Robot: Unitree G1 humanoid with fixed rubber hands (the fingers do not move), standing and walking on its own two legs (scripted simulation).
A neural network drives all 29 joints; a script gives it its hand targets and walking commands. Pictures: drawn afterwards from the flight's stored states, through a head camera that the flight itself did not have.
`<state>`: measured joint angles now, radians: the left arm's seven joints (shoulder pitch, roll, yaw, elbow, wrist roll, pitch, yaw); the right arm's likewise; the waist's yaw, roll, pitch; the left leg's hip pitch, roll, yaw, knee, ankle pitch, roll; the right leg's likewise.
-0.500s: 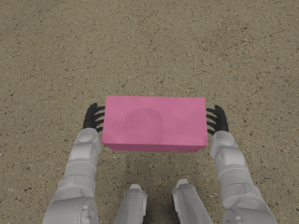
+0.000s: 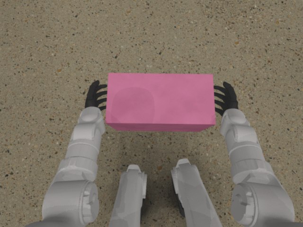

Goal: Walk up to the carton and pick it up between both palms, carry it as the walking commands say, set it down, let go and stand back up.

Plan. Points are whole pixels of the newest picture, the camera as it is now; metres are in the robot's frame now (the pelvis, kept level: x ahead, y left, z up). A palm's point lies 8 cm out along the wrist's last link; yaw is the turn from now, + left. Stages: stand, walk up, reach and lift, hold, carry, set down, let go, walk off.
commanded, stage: set down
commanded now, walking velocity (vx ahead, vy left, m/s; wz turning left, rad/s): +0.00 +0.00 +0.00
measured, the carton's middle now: (159, 105) +0.45 -0.02 -0.16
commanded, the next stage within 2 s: none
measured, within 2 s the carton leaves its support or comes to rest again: neither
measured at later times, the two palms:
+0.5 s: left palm (104, 110) +0.46 +0.15 -0.19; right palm (216, 113) +0.42 -0.21 -0.19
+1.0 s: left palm (112, 115) +0.46 +0.15 -0.28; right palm (207, 119) +0.42 -0.21 -0.29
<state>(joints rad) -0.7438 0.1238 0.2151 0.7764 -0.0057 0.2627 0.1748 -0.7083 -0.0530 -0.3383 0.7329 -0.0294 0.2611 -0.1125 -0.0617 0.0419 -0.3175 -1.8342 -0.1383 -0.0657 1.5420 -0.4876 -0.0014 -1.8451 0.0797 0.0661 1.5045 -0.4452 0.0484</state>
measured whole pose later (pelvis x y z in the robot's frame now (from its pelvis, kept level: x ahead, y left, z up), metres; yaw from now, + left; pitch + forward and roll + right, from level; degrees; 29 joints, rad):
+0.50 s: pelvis -0.04 -0.01 -0.07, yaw +1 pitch +42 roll +0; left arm -1.01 0.22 0.20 0.80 -0.06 0.24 0.18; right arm -0.95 -0.10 -0.34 0.69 0.02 0.26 -0.20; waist -0.05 0.04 -0.02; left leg -2.03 -0.15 -0.05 1.79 -0.49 -0.04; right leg -2.05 0.10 0.05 1.75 -0.44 0.05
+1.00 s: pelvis -0.08 -0.01 -0.14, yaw +1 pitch +25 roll +1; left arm -1.34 0.36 0.13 0.86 -0.13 0.30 0.20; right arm -1.26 -0.22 -0.26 0.73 0.12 0.33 -0.26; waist -0.06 0.01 0.52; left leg -1.99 -0.14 -0.02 2.03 -0.49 -0.05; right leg -2.02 0.11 0.04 2.00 -0.42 0.05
